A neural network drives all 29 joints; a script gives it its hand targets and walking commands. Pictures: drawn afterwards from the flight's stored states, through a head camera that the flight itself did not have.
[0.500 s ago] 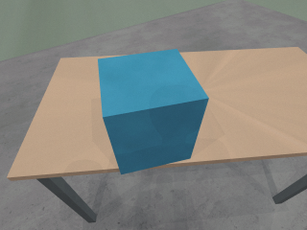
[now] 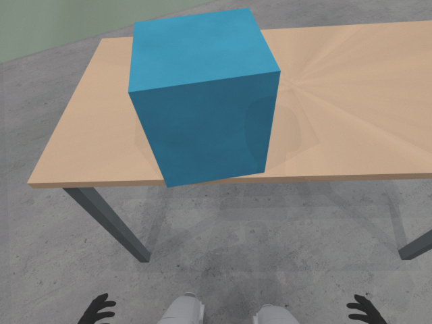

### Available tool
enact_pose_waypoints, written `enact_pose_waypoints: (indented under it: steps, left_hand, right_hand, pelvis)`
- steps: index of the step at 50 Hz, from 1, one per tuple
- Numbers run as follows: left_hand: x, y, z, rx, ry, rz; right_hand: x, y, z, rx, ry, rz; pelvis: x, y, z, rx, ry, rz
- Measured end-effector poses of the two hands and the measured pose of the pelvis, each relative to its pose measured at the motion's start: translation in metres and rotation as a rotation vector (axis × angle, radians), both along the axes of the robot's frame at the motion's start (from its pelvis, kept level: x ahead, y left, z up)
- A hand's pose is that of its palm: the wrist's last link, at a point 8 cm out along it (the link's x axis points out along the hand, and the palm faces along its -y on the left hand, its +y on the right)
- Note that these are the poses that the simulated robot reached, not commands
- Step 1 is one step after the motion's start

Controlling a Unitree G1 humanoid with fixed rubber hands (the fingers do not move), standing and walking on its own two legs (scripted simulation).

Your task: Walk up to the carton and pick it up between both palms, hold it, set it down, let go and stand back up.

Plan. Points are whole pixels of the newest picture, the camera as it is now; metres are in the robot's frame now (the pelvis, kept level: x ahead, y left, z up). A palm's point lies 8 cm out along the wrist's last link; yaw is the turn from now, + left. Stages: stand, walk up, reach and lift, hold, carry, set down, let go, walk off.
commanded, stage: walk up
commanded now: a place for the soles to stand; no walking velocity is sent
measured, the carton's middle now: (205, 104) +0.49 +0.01 +0.12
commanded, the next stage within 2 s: none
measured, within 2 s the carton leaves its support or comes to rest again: neither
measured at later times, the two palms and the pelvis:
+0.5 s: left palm out of the picture -0.15 +0.30 -0.10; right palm out of the picture -0.15 -0.23 -0.09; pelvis -0.12 +0.03 +0.04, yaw +6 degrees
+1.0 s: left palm out of the picture -0.11 +0.23 -0.09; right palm out of the picture -0.03 -0.24 -0.10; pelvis -0.07 +0.01 +0.04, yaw +2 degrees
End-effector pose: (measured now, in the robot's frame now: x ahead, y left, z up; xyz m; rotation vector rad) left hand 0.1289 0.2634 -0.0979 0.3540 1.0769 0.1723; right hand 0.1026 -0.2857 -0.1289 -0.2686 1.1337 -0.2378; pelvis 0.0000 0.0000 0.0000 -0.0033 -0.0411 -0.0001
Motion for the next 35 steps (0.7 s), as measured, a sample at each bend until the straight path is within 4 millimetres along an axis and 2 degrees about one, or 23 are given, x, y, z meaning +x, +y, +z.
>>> enact_pose_waypoints:
  steps: [4,9,13,16,18,22,24,27,30,32,35]
  left_hand:
    - [-0.038,-0.016,0.008,-0.03,0.008,0.029]
    - [-0.074,-0.022,0.015,-0.052,-0.022,0.035]
    - [-0.117,-0.008,0.012,-0.054,-0.022,0.078]
    - [-0.159,0.011,0.002,-0.059,0.026,0.119]
    - [-0.19,0.024,-0.004,-0.061,0.081,0.137]
    - [-0.244,0.035,-0.003,-0.073,0.195,0.168]
    - [-0.265,0.035,-0.002,-0.084,0.224,0.18]
    - [-0.293,0.033,-0.002,-0.092,0.285,0.183]
    - [-0.306,0.026,-0.002,-0.098,0.337,0.174]
    - [-0.303,0.02,-0.001,-0.099,0.343,0.16]
    - [-0.283,0.011,0.001,-0.096,0.31,0.133]
  right_hand:
    - [-0.013,0.002,0.013,0.018,-0.011,0.034]
    - [-0.058,0.01,0.021,0.052,0.038,0.08]
    - [-0.102,0.018,0.02,0.063,0.103,0.102]
    - [-0.138,0.026,0.022,0.053,0.132,0.112]
    - [-0.169,0.033,0.025,0.046,0.158,0.098]
    - [-0.23,0.046,0.035,0.038,0.241,0.051]
    - [-0.248,0.052,0.039,0.038,0.283,0.051]
    - [-0.254,0.058,0.041,0.045,0.282,0.051]
    - [-0.25,0.063,0.038,0.059,0.252,0.043]
    - [-0.247,0.066,0.034,0.073,0.238,0.037]
    - [-0.244,0.066,0.026,0.098,0.233,0.027]
  pelvis:
    - [-0.023,-0.006,0.012,0.024,-0.006,0.016]
    - [-0.053,-0.009,0.022,0.034,0.014,0.057]
    - [-0.077,-0.002,0.022,0.028,0.018,0.084]
    - [-0.094,0.007,0.019,0.014,0.02,0.096]
    - [-0.106,0.014,0.019,0.019,0.007,0.09]
    - [-0.116,0.022,0.03,-0.006,0.002,0.113]
    - [-0.12,0.025,0.034,-0.006,0.0,0.107]
    - [-0.124,0.027,0.037,-0.004,-0.003,0.091]
    - [-0.123,0.027,0.037,0.002,0.0,0.077]
    - [-0.121,0.026,0.036,0.005,0.004,0.073]
    - [-0.115,0.022,0.034,0.01,0.011,0.07]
